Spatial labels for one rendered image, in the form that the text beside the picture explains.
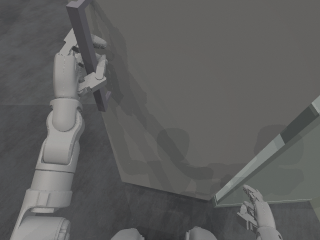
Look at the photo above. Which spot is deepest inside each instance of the robot thigh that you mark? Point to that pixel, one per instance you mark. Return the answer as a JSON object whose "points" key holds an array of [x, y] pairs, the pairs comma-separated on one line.
{"points": [[128, 234], [199, 234]]}

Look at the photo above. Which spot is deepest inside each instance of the robot left hand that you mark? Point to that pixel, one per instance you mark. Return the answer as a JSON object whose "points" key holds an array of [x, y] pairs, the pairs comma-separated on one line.
{"points": [[67, 73]]}

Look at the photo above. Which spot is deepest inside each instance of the fridge door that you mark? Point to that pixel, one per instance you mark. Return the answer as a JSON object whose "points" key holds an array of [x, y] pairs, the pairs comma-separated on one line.
{"points": [[201, 87]]}

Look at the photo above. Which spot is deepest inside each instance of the handle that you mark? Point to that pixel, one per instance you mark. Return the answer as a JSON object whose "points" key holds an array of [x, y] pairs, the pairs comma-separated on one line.
{"points": [[78, 19]]}

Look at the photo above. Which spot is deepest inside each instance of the right robot thigh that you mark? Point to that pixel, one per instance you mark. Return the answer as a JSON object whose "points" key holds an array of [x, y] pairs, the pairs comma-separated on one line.
{"points": [[199, 234]]}

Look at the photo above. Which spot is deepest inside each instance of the left robot forearm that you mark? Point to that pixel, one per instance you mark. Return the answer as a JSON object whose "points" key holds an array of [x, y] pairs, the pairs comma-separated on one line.
{"points": [[57, 161]]}

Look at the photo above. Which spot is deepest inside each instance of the left robot thigh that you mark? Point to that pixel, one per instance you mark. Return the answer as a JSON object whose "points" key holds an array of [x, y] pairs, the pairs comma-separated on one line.
{"points": [[128, 234]]}

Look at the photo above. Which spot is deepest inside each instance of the right robot forearm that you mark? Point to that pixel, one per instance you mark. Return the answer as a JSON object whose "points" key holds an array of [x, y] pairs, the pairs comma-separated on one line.
{"points": [[267, 233]]}

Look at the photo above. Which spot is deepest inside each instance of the robot left upper arm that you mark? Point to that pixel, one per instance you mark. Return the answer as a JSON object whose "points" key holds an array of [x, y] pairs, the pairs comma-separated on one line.
{"points": [[43, 228]]}

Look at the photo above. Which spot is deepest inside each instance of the robot right hand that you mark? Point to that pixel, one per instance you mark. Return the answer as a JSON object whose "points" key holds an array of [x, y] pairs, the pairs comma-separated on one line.
{"points": [[259, 214]]}

